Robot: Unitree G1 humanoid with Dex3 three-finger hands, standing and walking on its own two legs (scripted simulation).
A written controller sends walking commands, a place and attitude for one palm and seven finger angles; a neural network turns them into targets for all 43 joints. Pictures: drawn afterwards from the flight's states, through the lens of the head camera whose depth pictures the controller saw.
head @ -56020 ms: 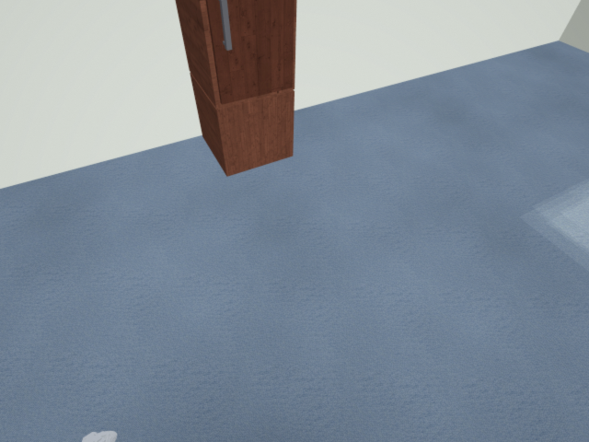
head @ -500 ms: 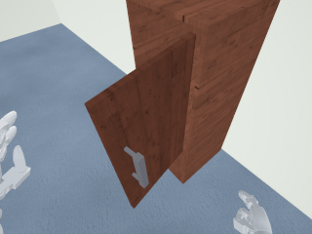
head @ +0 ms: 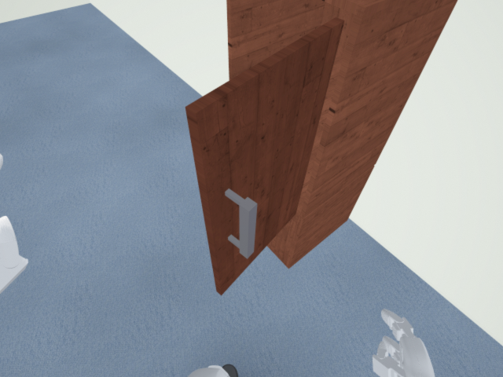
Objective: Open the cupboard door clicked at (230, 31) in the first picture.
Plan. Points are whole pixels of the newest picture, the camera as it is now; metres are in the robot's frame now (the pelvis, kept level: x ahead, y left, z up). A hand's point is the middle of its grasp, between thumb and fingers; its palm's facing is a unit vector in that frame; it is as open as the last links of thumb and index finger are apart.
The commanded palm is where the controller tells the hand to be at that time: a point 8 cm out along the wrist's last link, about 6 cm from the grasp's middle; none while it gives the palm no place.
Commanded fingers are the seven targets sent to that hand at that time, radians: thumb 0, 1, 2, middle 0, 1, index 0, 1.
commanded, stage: step back with the hand held close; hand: left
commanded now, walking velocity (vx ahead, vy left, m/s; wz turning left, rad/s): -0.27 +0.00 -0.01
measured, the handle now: (239, 225) +0.38 +0.05 -0.01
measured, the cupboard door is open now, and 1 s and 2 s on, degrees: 100 100 100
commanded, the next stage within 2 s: stop stepping back and stand still in 0.44 s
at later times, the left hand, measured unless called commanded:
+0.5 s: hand out of the picture +0.11 +0.27 +0.18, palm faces +0.38 -0.81 -0.45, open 7.4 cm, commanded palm +0.05 +0.31 +0.19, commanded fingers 0.00 0.90 0.90 -0.20 -0.30 -0.20 -0.30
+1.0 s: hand out of the picture +0.01 +0.29 +0.17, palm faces +0.44 -0.81 -0.39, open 7.4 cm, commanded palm -0.04 +0.33 +0.19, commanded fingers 0.00 0.90 0.90 -0.20 -0.30 -0.20 -0.30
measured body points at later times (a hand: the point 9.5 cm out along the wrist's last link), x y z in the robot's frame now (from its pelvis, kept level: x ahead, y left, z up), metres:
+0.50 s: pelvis -0.10 +0.01 +0.00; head -0.08 +0.03 +0.45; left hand +0.08 +0.31 +0.20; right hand +0.09 -0.21 -0.07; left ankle +0.07 +0.08 -0.73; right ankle -0.24 -0.08 -0.72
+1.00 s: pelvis -0.20 +0.04 +0.01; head -0.23 +0.05 +0.45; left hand -0.02 +0.33 +0.19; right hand -0.10 -0.24 -0.08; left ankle -0.18 +0.16 -0.72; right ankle -0.20 -0.07 -0.73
